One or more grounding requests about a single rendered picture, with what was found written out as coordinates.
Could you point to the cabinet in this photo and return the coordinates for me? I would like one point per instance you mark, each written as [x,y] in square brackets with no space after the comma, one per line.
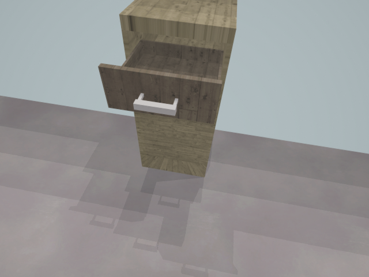
[166,143]

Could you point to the drawer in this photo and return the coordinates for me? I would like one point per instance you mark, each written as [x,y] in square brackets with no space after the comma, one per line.
[163,72]

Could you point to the handle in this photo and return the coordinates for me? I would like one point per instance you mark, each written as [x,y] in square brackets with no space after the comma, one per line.
[155,107]

